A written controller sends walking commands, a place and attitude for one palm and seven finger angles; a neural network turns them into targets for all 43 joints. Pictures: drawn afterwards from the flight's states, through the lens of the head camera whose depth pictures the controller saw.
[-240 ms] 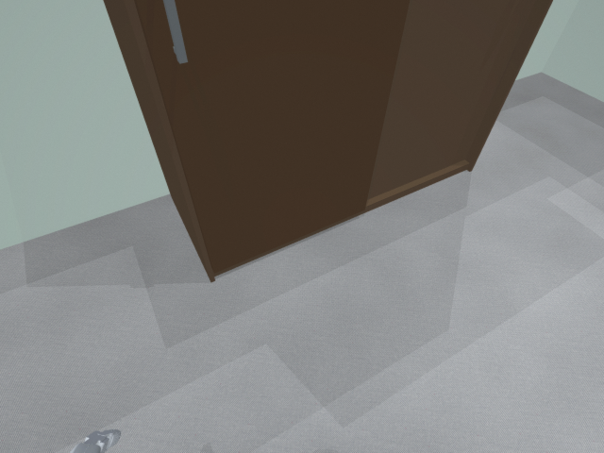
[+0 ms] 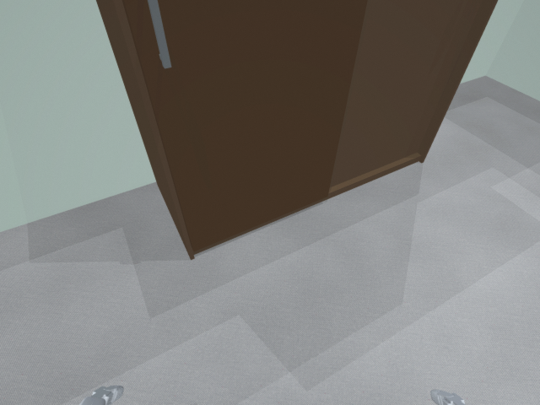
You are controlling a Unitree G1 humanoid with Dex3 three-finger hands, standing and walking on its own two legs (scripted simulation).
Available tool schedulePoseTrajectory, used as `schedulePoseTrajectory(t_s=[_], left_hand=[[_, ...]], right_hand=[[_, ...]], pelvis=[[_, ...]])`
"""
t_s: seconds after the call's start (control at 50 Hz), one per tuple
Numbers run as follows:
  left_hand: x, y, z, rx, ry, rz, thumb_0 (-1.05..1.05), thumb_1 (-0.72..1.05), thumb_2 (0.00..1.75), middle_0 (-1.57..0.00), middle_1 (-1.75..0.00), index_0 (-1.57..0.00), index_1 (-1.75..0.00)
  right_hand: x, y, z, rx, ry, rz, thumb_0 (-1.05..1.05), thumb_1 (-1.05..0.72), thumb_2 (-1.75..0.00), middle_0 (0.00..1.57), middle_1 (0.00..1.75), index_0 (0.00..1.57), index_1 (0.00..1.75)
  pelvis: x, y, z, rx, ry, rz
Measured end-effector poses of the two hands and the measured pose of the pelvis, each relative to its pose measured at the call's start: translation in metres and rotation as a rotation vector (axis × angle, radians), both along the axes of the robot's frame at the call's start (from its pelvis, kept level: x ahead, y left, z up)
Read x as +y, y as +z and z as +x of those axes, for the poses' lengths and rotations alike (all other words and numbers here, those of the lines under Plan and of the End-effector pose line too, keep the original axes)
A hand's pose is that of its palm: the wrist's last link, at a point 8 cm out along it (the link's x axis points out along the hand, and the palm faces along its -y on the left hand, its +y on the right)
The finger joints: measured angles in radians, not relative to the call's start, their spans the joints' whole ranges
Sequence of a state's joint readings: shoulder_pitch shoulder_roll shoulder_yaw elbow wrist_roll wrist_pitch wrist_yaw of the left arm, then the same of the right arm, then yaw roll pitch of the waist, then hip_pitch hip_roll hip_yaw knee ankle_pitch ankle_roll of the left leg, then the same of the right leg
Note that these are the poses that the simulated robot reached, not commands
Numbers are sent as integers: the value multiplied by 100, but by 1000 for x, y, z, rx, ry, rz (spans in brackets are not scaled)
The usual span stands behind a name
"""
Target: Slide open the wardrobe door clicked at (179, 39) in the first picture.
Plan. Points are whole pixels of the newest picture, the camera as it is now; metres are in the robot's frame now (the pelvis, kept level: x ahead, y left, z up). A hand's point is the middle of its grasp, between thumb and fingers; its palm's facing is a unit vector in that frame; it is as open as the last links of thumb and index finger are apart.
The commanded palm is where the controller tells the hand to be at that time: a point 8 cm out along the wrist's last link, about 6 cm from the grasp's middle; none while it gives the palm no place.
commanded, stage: stand and wait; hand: left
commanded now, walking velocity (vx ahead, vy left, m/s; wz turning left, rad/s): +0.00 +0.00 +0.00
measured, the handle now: (155, 21) +0.85 +0.32 +0.21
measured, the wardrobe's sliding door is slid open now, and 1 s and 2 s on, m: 0.00 0.00 0.00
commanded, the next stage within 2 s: look at it before walking up in 0.58 s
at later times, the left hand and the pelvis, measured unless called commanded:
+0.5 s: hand out of the picture +0.06 +0.23 -0.15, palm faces -0.03 -0.94 -0.34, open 7.4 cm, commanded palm none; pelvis -0.02 -0.02 +0.01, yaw +0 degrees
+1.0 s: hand out of the picture +0.06 +0.23 -0.15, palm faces -0.03 -0.94 -0.34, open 7.4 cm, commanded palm none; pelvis -0.02 -0.02 +0.01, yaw +0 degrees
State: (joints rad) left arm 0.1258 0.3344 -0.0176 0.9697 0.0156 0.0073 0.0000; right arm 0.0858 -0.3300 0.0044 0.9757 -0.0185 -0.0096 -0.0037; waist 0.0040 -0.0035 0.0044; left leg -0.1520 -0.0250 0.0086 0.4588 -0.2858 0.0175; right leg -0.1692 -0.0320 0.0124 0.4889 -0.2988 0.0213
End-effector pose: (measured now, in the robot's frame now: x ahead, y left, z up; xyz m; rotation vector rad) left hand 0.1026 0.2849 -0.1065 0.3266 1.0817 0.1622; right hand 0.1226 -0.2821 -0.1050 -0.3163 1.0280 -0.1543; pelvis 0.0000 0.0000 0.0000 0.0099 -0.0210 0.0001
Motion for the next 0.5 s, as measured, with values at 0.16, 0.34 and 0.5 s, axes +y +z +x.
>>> schedulePoseTrajectory(t_s=[0.16,0.34,0.5], left_hand=[[-9,-6,-25,63,23,-7,1,90,89,-20,-30,-20,-30],[-12,-7,-48,118,41,-1,1,90,89,-20,-30,-20,-30],[-14,-5,-51,120,38,5,1,90,89,-20,-30,-20,-30]], right_hand=[[-13,-4,-22,68,-21,-5,1,-90,-89,20,30,20,30],[-28,-8,-55,147,-55,-18,1,-90,-89,20,30,20,30],[-33,-10,-73,177,-71,-15,1,-90,-89,20,30,20,30]], pelvis=[[-9,2,-4,-3,2,0],[-17,4,-11,-11,1,-3],[-21,5,-17,-13,-2,-3]])
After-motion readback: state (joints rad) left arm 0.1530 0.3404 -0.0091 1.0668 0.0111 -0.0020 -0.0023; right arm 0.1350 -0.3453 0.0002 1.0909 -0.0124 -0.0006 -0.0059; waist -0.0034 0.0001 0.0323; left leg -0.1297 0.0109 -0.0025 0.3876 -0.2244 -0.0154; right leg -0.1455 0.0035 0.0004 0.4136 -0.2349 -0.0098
